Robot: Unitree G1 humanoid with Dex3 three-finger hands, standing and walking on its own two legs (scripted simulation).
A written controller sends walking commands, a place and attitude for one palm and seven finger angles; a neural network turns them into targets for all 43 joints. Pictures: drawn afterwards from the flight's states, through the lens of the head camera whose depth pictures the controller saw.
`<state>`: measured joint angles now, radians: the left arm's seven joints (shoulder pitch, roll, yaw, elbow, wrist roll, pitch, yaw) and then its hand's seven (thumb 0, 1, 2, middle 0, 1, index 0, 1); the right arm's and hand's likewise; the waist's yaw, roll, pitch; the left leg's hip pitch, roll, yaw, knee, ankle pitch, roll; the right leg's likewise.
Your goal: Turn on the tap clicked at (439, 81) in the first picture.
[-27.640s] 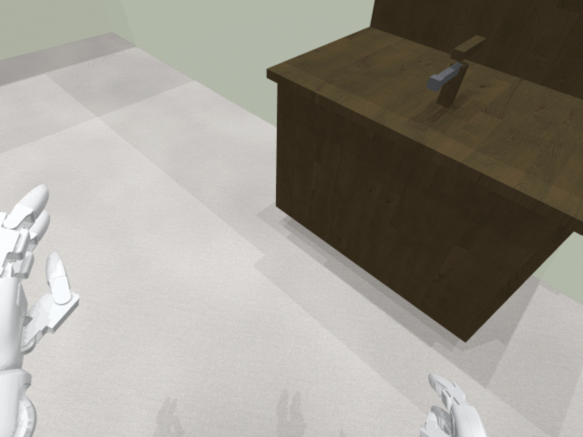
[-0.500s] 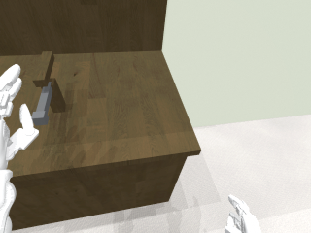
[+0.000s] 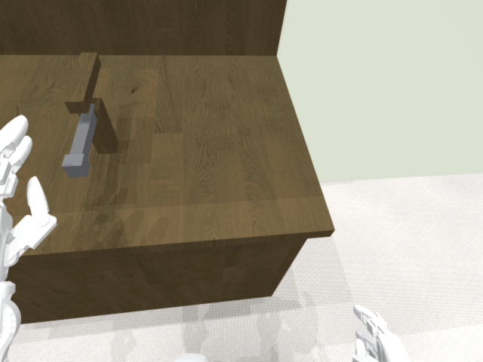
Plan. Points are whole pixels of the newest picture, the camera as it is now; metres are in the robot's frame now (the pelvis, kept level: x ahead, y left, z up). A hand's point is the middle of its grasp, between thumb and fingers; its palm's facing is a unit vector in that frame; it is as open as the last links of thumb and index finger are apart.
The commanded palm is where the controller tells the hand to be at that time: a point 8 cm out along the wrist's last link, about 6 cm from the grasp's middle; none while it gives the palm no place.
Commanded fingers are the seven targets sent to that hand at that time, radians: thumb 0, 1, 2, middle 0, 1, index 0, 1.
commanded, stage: come to a stop and stand still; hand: left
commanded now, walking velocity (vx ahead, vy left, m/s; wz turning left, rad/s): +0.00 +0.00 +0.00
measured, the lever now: (76, 165) +0.35 +0.32 +0.09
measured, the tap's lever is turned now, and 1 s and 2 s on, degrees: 0 0 0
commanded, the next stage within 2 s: look again from close up in 0.26 s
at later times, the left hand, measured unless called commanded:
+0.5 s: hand (54, 222) +0.22 +0.25 +0.16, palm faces +0.37 -0.86 -0.36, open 7.4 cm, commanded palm +0.16 +0.28 +0.18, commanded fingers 0.00 0.90 0.90 -0.20 -0.30 -0.20 -0.30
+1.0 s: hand (76, 223) +0.23 +0.23 +0.15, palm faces +0.29 -0.87 -0.39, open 7.4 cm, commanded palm +0.16 +0.27 +0.18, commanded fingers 0.00 0.90 0.90 -0.20 -0.30 -0.20 -0.30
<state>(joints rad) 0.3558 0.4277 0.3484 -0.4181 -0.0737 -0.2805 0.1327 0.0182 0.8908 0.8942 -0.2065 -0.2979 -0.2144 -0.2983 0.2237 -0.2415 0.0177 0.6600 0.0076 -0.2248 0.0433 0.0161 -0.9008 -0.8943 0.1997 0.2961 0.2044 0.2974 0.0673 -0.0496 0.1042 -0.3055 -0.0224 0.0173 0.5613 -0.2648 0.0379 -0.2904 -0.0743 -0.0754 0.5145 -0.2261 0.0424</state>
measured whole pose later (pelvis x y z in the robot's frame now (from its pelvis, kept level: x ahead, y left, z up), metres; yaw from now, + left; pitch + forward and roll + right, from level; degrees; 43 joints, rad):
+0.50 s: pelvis +0.00 +0.00 +0.00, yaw +0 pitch +0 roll -1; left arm 0.40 0.42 0.36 -0.44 -0.10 -0.26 0.11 0.02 0.89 0.89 -0.21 -0.30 -0.21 -0.30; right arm 0.19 -0.21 0.00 0.64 0.02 -0.18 0.03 0.01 -0.90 -0.89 0.20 0.30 0.20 0.30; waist 0.04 -0.03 0.09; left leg -0.29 -0.02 0.02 0.53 -0.25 0.03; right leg -0.28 -0.07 -0.08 0.49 -0.21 0.04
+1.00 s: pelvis +0.00 -0.02 +0.00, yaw -2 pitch -2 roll +0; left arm 0.36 0.41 0.36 -0.40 -0.10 0.01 -0.01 0.01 0.90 0.89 -0.20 -0.30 -0.21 -0.30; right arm 0.17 -0.22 0.05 0.60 0.02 -0.14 0.02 0.02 -0.90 -0.89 0.20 0.30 0.21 0.30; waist 0.04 0.00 0.01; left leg -0.24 0.00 0.04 0.54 -0.27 0.02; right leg -0.26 -0.04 -0.03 0.54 -0.25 0.02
